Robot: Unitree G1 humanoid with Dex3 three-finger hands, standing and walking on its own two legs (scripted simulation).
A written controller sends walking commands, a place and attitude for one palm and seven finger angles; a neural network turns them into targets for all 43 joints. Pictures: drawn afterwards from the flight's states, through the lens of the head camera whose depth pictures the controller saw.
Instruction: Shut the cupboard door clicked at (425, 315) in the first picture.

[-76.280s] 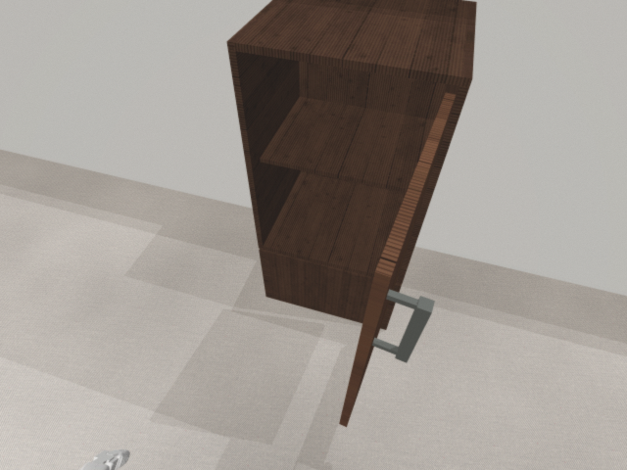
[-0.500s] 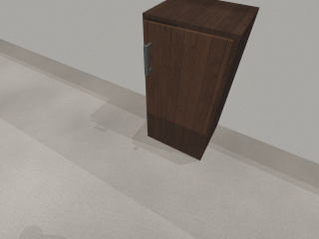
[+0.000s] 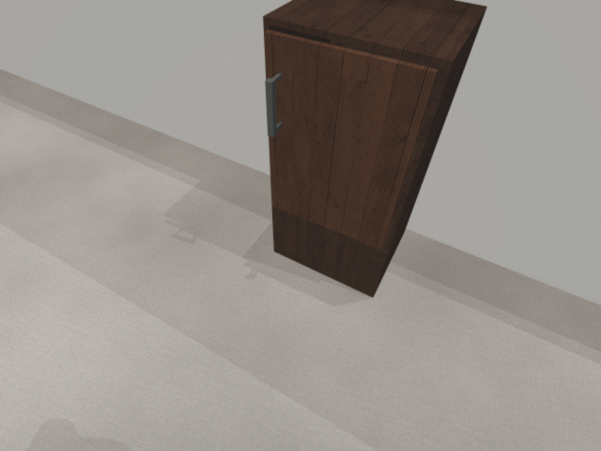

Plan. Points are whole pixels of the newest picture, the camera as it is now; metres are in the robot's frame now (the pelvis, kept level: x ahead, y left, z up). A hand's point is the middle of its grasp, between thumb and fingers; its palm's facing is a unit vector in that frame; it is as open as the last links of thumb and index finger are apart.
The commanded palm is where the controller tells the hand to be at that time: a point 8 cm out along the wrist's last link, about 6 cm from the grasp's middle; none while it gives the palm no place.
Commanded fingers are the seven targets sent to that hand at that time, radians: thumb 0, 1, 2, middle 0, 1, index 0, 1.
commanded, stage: look to check the result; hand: left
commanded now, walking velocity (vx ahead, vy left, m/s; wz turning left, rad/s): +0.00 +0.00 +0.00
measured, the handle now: (275, 105) +0.93 +0.11 -0.03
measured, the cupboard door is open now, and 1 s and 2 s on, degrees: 2 2 2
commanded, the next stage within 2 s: walk to a spot facing it in 0.34 s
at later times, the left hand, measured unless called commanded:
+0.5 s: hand out of the picture +0.04 +0.19 -0.17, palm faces -0.01 -0.97 -0.24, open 7.4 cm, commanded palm none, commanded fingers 0.00 0.90 0.90 -0.20 -0.30 -0.20 -0.30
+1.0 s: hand out of the picture +0.02 +0.22 -0.19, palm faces +0.26 -0.93 -0.25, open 7.4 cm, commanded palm none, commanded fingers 0.00 0.90 0.90 -0.20 -0.30 -0.20 -0.30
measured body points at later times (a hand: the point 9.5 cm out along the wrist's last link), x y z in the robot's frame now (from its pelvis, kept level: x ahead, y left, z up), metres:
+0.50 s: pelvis +0.01 -0.01 +0.00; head +0.03 +0.00 +0.45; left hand +0.04 +0.25 -0.15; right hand +0.05 -0.27 -0.15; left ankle +0.03 +0.08 -0.74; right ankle -0.01 -0.13 -0.74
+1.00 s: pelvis +0.00 +0.00 -0.01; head +0.06 +0.02 +0.43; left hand +0.01 +0.27 -0.17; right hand +0.11 -0.23 -0.16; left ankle +0.04 +0.08 -0.74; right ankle +0.00 -0.15 -0.68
